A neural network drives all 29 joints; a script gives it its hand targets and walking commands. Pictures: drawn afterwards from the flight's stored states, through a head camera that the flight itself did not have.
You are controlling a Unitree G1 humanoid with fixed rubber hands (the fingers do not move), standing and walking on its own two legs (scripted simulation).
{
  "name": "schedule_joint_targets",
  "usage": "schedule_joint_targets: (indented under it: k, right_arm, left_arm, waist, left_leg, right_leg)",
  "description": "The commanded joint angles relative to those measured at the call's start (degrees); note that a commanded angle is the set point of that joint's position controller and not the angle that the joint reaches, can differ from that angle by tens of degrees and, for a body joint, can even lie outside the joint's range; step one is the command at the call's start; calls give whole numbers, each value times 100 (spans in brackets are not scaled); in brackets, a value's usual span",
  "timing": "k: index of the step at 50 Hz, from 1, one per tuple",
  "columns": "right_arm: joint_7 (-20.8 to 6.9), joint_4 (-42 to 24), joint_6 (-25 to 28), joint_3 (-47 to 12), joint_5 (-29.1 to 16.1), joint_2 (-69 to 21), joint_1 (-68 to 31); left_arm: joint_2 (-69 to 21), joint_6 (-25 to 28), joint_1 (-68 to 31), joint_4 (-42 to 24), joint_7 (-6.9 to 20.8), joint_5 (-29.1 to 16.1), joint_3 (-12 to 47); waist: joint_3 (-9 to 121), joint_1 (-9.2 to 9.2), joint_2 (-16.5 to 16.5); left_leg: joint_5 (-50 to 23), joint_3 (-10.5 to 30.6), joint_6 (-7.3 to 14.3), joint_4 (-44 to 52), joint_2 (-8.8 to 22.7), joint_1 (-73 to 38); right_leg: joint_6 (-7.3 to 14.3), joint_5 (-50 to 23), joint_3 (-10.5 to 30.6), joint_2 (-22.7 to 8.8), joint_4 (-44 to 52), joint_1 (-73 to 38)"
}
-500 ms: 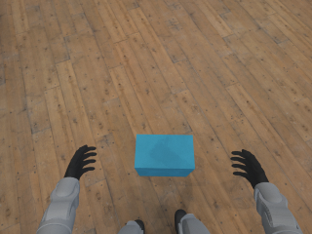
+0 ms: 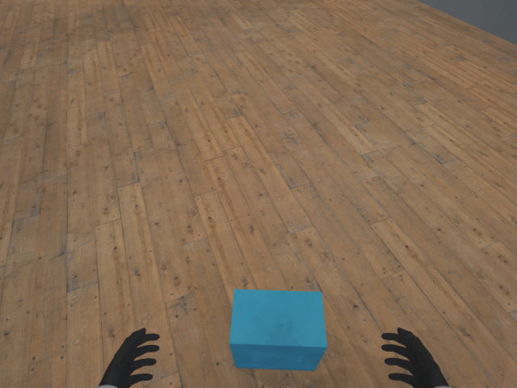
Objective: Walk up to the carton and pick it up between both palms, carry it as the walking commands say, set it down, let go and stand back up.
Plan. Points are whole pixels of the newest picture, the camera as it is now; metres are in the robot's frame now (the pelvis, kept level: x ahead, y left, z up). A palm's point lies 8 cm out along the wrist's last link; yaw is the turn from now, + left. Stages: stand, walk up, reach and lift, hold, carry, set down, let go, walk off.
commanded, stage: let go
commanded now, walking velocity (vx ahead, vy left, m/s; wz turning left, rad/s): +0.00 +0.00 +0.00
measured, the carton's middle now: (276, 332) +0.41 -0.04 -0.63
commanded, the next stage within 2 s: stand in 0.18 s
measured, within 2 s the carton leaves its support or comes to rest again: neither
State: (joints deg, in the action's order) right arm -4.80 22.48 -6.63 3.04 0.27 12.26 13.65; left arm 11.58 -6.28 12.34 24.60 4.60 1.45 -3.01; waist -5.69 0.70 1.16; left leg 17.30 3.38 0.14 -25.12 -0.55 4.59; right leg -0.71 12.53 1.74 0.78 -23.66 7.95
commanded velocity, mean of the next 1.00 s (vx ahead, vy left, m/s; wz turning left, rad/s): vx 0.00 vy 0.00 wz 0.00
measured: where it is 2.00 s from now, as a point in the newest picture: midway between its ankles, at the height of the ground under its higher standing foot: outside the picture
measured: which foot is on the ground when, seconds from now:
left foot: down 0.00-1.00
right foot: down 0.00-1.00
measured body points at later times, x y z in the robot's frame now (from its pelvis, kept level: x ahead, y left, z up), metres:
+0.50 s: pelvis +0.01 -0.01 +0.00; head +0.02 -0.01 +0.45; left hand +0.14 +0.29 -0.09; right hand +0.16 -0.30 -0.09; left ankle -0.04 +0.12 -0.74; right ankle +0.01 -0.13 -0.74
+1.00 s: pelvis +0.01 -0.01 +0.00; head +0.00 -0.02 +0.45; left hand +0.11 +0.30 -0.11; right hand +0.13 -0.31 -0.11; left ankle -0.04 +0.12 -0.74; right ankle +0.01 -0.13 -0.74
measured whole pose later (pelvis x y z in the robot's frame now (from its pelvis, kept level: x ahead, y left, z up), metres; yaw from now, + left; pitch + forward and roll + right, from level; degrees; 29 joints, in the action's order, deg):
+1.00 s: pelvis +0.01 -0.01 +0.00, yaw +1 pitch -2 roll +0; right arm 1.5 48.7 0.0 0.9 1.9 21.2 10.8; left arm 20.3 -0.2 8.8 52.2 -1.0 1.9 -1.4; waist -0.8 -0.5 0.9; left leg 16.5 4.3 -0.7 -23.4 -0.4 5.1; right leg 0.0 13.4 0.0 0.3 -24.2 8.9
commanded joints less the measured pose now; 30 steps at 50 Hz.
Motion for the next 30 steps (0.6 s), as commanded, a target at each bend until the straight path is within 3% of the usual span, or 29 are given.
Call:
schedule_joint_targets:
  k: [1,6,9,10,11,14,21,30]
  right_arm:
    - [23,-533,-16,128,-13,471,-59]
    - [144,-616,-155,115,90,455,67]
    - [240,-679,-312,63,100,506,27]
    - [500,101,12,248,211,1267,-240]
    - [583,190,176,268,235,1258,-123]
    - [594,547,447,170,247,1117,-280]
    - [588,1142,603,149,210,1395,-347]
    - [630,1645,661,91,188,1625,-368]
  left_arm:
    - [518,-29,-107,-516,2,5,-137]
    - [588,-15,-20,-471,-51,-163,1]
    - [637,59,-30,-469,-148,-272,60]
    - [1340,228,-195,326,-407,134,-267]
    - [1426,317,-74,439,-499,167,-229]
    - [1272,460,-264,720,-554,180,-181]
    - [1426,601,-351,1249,-537,132,-140]
    - [1658,649,-390,1772,-594,95,-92]
  waist:
    - [275,16,-37]
    - [566,6,-33]
    - [666,-95,66]
    - [518,-179,-114]
    - [588,-123,-108]
    - [592,-91,-41]
    - [855,-75,-74]
    - [840,-96,-86]
  left_leg:
    - [-973,-230,-129,575,-170,767]
    - [-1399,-203,-85,310,-178,645]
    - [-1618,-239,-96,132,-136,642]
    - [-1323,-50,-207,-16,186,1087]
    - [-1091,20,-190,-9,201,807]
    - [-681,165,-125,65,258,838]
    - [-1431,266,-86,41,375,580]
    - [-1807,319,-62,148,431,433]
  right_leg:
    - [-82,-931,-255,260,142,-846]
    - [-121,-1363,-250,266,-137,-804]
    - [-132,-1448,-267,297,-359,-668]
    - [-118,-976,-81,-244,-253,45]
    - [-66,-743,43,-297,-196,203]
    - [-19,-284,146,-322,-109,354]
    - [44,-1082,222,-434,-161,141]
    - [97,-1416,272,-524,-71,-57]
